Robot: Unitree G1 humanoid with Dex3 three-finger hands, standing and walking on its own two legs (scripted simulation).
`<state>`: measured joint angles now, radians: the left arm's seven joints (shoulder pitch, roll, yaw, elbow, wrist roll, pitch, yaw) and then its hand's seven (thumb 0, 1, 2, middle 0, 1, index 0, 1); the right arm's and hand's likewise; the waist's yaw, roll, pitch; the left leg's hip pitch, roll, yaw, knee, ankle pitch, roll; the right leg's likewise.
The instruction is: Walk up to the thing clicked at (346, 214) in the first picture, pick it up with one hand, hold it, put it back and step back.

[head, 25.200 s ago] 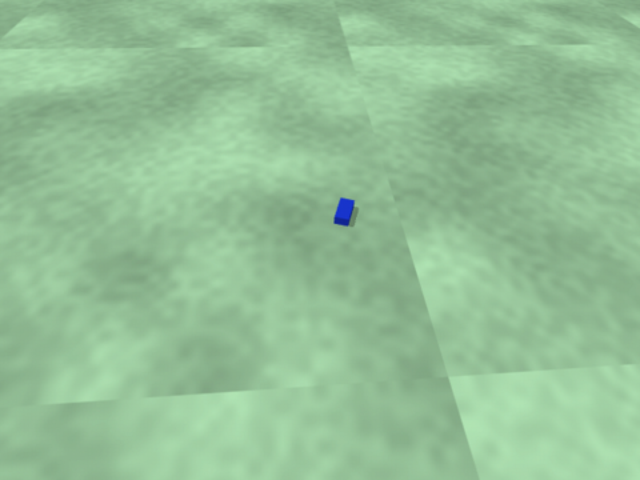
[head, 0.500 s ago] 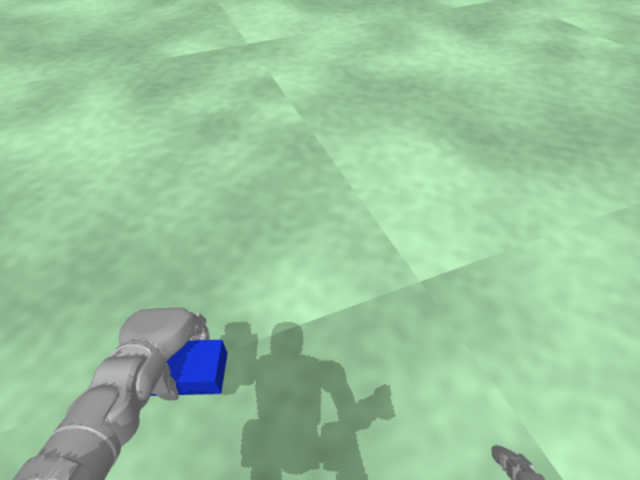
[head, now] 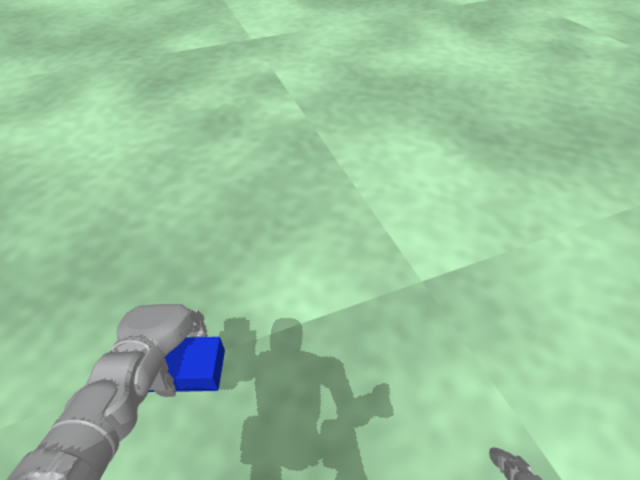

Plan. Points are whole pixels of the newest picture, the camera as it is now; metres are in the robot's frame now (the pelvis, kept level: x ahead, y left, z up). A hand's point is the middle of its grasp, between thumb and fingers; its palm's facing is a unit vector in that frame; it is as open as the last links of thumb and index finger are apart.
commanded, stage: hold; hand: left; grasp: from above
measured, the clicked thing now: (175, 364) +0.31 +0.22 -0.08
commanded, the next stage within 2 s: crouch in 0.06 s
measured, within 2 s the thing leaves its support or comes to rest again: neither
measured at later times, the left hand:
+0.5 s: hand (173, 380) +0.29 +0.23 -0.09, palm faces -0.47 -0.01 -0.88, open 9.1 cm
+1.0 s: hand (207, 396) +0.36 +0.25 -0.34, palm faces -0.43 +0.03 -0.90, open 9.1 cm
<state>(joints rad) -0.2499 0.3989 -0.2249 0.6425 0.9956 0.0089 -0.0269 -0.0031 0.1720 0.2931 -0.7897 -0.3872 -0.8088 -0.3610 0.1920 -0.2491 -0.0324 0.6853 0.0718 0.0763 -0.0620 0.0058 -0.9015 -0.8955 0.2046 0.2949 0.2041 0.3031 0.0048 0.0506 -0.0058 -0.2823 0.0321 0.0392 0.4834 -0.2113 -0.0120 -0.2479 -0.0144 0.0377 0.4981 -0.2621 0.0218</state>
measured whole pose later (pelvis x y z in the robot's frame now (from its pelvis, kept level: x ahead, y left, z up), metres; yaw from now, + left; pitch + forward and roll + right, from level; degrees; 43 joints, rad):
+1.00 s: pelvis -0.06 +0.01 -0.21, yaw -1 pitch +31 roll -4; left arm -0.71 0.49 -0.04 1.25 1.18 -0.08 0.36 0.00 0.16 0.31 -0.80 -0.38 -0.81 -0.36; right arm 0.25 -0.24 -0.06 0.75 -0.05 0.00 -0.01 0.00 -0.89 -0.89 0.21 0.29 0.21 0.30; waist -0.15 0.06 -0.19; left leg -1.64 0.05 -0.04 1.64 -0.55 0.00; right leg -1.55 0.01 0.00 1.62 -0.62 0.03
